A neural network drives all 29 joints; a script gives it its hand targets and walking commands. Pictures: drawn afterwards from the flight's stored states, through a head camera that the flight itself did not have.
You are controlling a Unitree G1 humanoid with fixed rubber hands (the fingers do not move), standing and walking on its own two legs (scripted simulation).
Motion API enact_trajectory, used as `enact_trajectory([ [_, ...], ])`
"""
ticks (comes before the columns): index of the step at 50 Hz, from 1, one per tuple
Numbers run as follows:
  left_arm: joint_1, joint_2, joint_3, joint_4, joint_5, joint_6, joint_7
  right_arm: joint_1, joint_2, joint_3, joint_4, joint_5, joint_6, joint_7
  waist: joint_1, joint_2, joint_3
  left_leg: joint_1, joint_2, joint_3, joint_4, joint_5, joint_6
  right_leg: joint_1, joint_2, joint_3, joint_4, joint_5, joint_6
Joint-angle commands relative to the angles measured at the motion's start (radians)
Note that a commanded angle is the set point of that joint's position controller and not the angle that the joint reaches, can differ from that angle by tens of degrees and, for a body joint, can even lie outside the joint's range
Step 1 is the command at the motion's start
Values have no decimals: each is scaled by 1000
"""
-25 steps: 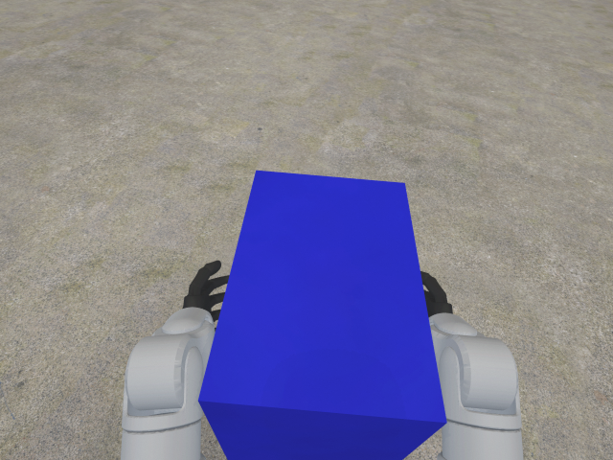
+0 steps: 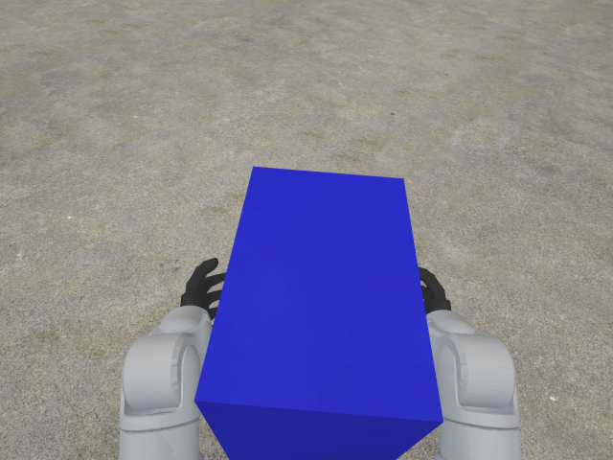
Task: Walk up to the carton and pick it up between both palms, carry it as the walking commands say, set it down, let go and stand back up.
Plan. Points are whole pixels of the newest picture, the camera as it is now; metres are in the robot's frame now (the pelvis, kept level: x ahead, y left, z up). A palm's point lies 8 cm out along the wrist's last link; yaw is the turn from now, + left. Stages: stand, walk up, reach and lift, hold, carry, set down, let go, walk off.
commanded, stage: carry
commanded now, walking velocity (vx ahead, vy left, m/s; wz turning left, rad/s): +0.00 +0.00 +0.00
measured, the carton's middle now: (314, 328) +0.30 +0.01 +0.03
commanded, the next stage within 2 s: none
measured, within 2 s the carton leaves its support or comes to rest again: neither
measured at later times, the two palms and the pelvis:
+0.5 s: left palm out of the picture +0.03 +0.25 +0.09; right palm out of the picture +0.07 -0.03 +0.08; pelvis -0.21 +0.06 +0.00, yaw +6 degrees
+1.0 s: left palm out of the picture -0.13 +0.22 +0.08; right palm out of the picture -0.10 -0.06 +0.08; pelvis -0.39 +0.05 +0.00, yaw +7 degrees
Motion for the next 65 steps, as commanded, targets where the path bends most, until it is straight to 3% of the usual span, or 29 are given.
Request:
enact_trajectory([
  [1, -530, -990, -739, -102, -410, 0, -272, -576, 954, 667, -149, 435, -48, 277, -44, -76, -445, 301, 24, 15, -419, 186, 11, 176, -157, 72, 57, 492, -40],
  [3, -512, -952, -707, -84, -368, -5, -264, -536, 954, 664, -81, 449, -37, 287, -40, 338, -427, 577, 351, -357, -383, 952, 79, -221, -18, 46, 247, -257, 51],
  [4, -500, -957, -696, -50, -368, -1, -265, -463, 939, 627, -26, 431, -45, 296, -61, 483, -478, 498, 422, -415, -400, 937, 172, -248, 8, 107, 392, -402, 53],
  [6, -505, -1008, -707, 17, -376, -15, -273, -530, 958, 634, -81, 431, -52, 298, -58, 187, -449, 365, 345, -400, -500, 411, 132, -211, 49, 153, 517, -261, 32],
  [9, -579, -1057, -716, -21, -423, -39, -282, -673, 969, 658, -206, 450, -89, 287, -45, 190, -463, 292, 265, -307, -601, -152, 71, -169, 62, 142, 472, -129, 21],
  [12, -625, -1057, -736, -114, -456, -43, -267, -646, 961, 650, -236, 441, -92, 276, -36, 218, -509, 317, 269, -273, -671, -196, 48, -57, 103, 95, 338, -166, 13],
  [17, -513, -1004, -736, -90, -449, -25, -273, -558, 922, 634, -172, 387, -73, 267, -24, 239, -573, 433, 195, -90, -780, -103, -99, 279, 221, -106, -258, -248, -45],
  [19, -474, -999, -717, -37, -430, -26, -285, -509, 929, 635, -102, 357, -79, 269, -31, 59, -557, 426, 126, -7, -641, 88, -104, 410, 91, 20, -425, -169, -82],
  [20, -453, -1029, -713, -10, -408, -46, -285, -562, 929, 653, -123, 377, -85, 284, -31, -143, -544, 457, 33, 101, -345, 150, -122, 193, -45, 202, -355, -331, -161],
  [21, -522, -1037, -720, -56, -422, -61, -285, -646, 932, 662, -174, 404, -89, 298, -44, -258, -486, 584, 95, 11, -9, 127, -41, -181, -150, 326, -368, -467, -186],
  [25, -620, -1022, -758, -22, -445, -5, -305, -661, 951, 654, -119, 398, -69, 276, -52, -14, -298, 312, 105, -67, -300, 80, 43, -112, -75, 153, -201, -339, -82],
  [27, -624, -987, -728, -20, -431, 5, -296, -641, 922, 649, -98, 409, -53, 272, -32, 248, -328, 271, 287, -331, -558, 215, 68, -26, 36, 78, 50, -131, -11],
  [28, -636, -968, -696, 5, -420, 11, -294, -613, 907, 631, -36, 410, -35, 281, -29, 271, -334, 220, 329, -332, -642, -66, 94, 3, 54, 90, 27, -131, -5],
  [31, -605, -988, -689, 30, -413, 12, -297, -620, 950, 614, 12, 432, -29, 296, -31, 254, -358, -6, 296, -324, -808, -481, 55, 150, 132, 34, 192, -194, -32],
  [35, -601, -1019, -670, 97, -415, 0, -290, -730, 948, 634, -35, 450, -37, 289, -13, 220, -436, 82, 190, -69, -738, -229, -52, 277, 157, -41, -90, -177, -68],
  [36, -596, -1017, -659, 93, -412, -5, -288, -722, 949, 635, -38, 446, -39, 292, -16, 136, -432, 171, 133, -5, -639, -151, -82, 242, 127, 2, -261, -265, -77],
  [38, -610, -1030, -642, 48, -412, -23, -285, -716, 979, 666, -53, 452, -50, 293, -41, -246, -423, 308, 51, 57, -161, 63, -31, -19, -129, 371, -419, -501, -155],
  [39, -644, -1039, -658, 23, -430, -25, -289, -745, 999, 673, -87, 460, -57, 290, -49, -264, -362, 341, 33, 69, 4, 45, -15, -198, -166, 365, -487, -638, -165],
  [41, -690, -1041, -679, 5, -449, -8, -302, -716, 1012, 649, -74, 437, -63, 273, -49, -169, -350, 286, 6, 39, 16, 29, 10, -166, -147, 235, -449, -520, -124],
  [44, -670, -1014, -676, 0, -436, -5, -290, -740, 979, 649, -101, 446, -60, 267, -40, -13, -400, 315, 36, -12, -432, 64, 36, 12, -46, 161, -243, -265, -75],
  [46, -619, -982, -649, 8, -423, -3, -288, -686, 970, 641, -85, 442, -47, 267, -34, 65, -452, 361, 218, -239, -545, 9, 59, 39, -8, 143, -90, -147, -36],
  [47, -983, -931, -676, -31, -486, -25, -280, -1023, 904, 670, -101, 500, -75, 262, -25, 188, -409, 221, 248, -286, -589, -245, 100, 62, 30, 128, -104, -81, -10],
  [48, -825, -943, -656, 27, -449, -6, -279, -847, 921, 618, 2, 470, -55, 264, -24, 260, -398, 99, 247, -305, -648, -404, 109, 113, 56, 107, 32, -124, -12],
  [50, -674, -970, -655, 55, -402, -11, -282, -683, 961, 583, 56, 445, -46, 282, -24, 286, -384, -10, 277, -302, -762, -468, 92, 147, 117, 70, 223, -121, -32],
  [53, -629, -1016, -657, 76, -401, -23, -284, -711, 974, 617, 9, 444, -49, 282, -15, 170, -429, 87, 189, -84, -575, -187, 22, 168, 118, 45, -27, -55, -49],
  [56, -647, -1014, -642, 65, -408, -20, -287, -686, 978, 634, 4, 425, -53, 272, -44, -128, -413, 200, 58, -1, -292, 89, 0, 60, -76, 346, -361, -340, -95],
  [58, -684, -1007, -667, 31, -433, -21, -294, -757, 988, 659, -59, 447, -62, 267, -44, -215, -383, 321, 0, 59, -50, 7, 11, -176, -132, 381, -486, -597, -124],
  [63, -671, -1001, -681, -45, -441, -16, -294, -718, 996, 653, -120, 436, -67, 262, -38, -116, -439, 357, 1, 26, -401, -15, 67, -17, -51, 215, -351, -387, -52],
  [65, -671, -971, -668, -46, -439, -12, -290, -722, 950, 648, -143, 451, -68, 264, -38, 83, -451, 330, 133, -200, -509, -237, 110, -25, 23, 164, -263, -264, 15],
])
